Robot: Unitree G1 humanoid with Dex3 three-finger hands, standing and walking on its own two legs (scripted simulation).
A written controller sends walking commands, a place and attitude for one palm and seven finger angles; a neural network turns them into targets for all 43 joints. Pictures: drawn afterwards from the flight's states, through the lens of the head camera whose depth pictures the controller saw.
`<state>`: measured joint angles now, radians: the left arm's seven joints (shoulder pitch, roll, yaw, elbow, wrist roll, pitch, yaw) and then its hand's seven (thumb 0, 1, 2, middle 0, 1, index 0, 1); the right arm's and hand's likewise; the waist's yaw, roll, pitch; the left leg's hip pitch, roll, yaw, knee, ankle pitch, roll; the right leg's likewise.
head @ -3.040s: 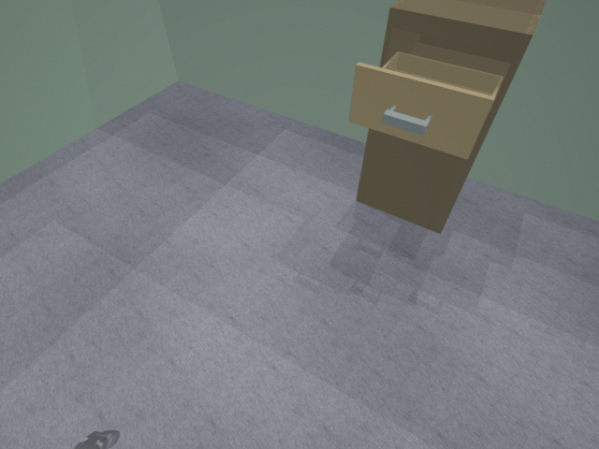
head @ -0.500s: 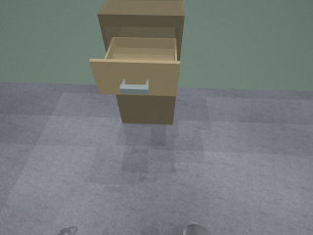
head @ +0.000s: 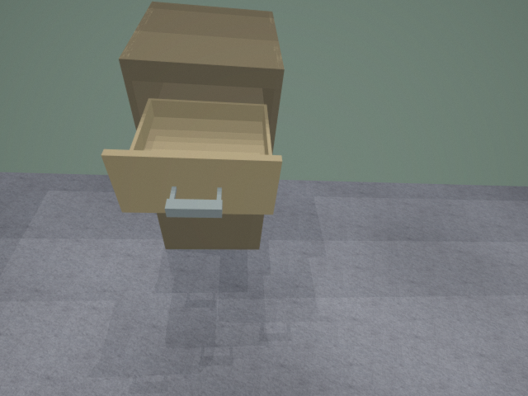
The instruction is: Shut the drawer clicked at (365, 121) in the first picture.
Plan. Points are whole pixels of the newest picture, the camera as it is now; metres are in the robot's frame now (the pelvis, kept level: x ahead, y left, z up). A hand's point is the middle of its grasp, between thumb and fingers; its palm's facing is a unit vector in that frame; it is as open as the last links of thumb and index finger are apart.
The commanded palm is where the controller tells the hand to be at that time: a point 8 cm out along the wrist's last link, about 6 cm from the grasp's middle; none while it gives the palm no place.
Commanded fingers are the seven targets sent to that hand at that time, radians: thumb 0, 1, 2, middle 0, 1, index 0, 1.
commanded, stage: take the last steps up to it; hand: left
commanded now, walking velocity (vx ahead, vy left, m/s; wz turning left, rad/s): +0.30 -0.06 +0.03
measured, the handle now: (195, 199) +0.52 +0.17 -0.06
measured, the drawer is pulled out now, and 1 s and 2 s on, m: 0.30 0.30 0.30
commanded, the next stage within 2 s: come to a stop and stand still in 0.46 s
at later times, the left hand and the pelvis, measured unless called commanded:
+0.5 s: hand (201, 337) +0.26 +0.12 -0.17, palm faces +0.01 -0.98 -0.18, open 7.3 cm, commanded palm none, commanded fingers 0.00 0.90 0.90 -0.20 -0.30 -0.20 -0.30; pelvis +0.17 -0.05 -0.01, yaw +1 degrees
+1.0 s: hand (185, 374) +0.20 +0.14 -0.18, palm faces +0.13 -0.97 -0.20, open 7.3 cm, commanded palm none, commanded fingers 0.00 0.90 0.90 -0.20 -0.30 -0.20 -0.30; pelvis +0.21 -0.04 +0.01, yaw +2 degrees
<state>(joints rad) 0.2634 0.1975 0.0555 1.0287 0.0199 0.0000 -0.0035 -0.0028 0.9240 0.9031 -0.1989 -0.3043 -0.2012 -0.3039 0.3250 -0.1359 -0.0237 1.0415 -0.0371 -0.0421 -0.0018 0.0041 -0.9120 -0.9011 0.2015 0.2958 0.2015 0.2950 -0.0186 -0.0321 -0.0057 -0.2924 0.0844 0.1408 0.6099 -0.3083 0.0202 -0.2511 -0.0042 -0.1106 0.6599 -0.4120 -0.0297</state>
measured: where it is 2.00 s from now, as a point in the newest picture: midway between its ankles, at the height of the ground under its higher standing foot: outside the picture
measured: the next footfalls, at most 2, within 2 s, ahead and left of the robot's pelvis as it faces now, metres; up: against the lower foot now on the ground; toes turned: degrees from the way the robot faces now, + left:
right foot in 0.44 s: +0.29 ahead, -0.15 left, +0.00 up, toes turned -9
left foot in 0.84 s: +0.30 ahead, +0.06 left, +0.00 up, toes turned +6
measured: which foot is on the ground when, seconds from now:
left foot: down 0.00-0.44, up 0.46-0.82, down 0.84-1.00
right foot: up 0.00-0.42, down 0.44-0.86, up 0.88-1.00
